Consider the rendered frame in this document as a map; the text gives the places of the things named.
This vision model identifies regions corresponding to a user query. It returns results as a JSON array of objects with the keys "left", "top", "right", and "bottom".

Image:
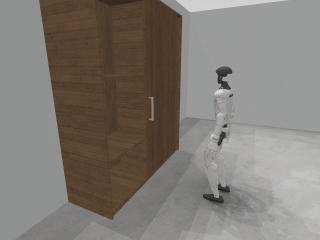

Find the robot torso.
[{"left": 214, "top": 87, "right": 233, "bottom": 139}]

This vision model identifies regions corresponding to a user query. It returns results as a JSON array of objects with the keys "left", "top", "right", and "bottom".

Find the right robot upper arm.
[{"left": 231, "top": 89, "right": 235, "bottom": 112}]

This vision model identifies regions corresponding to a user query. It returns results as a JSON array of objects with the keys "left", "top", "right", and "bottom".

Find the wardrobe door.
[
  {"left": 174, "top": 17, "right": 179, "bottom": 148},
  {"left": 142, "top": 0, "right": 177, "bottom": 178}
]

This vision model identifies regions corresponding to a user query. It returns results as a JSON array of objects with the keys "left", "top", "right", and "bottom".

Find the right robot forearm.
[{"left": 226, "top": 111, "right": 235, "bottom": 130}]

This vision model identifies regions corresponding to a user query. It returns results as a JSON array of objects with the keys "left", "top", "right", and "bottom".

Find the left robot upper arm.
[{"left": 214, "top": 89, "right": 227, "bottom": 119}]

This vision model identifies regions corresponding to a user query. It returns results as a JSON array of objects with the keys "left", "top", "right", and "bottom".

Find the robot left hand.
[{"left": 206, "top": 141, "right": 218, "bottom": 160}]

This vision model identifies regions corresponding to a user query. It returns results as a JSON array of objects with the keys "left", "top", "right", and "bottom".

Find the left robot forearm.
[{"left": 211, "top": 113, "right": 224, "bottom": 143}]

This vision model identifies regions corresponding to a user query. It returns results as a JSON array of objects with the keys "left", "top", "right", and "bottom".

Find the robot head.
[{"left": 215, "top": 66, "right": 233, "bottom": 90}]

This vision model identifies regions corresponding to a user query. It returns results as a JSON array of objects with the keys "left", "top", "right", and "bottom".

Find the handle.
[{"left": 148, "top": 97, "right": 154, "bottom": 121}]

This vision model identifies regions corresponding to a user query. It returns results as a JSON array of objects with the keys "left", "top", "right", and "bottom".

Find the robot right hand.
[{"left": 225, "top": 129, "right": 231, "bottom": 144}]

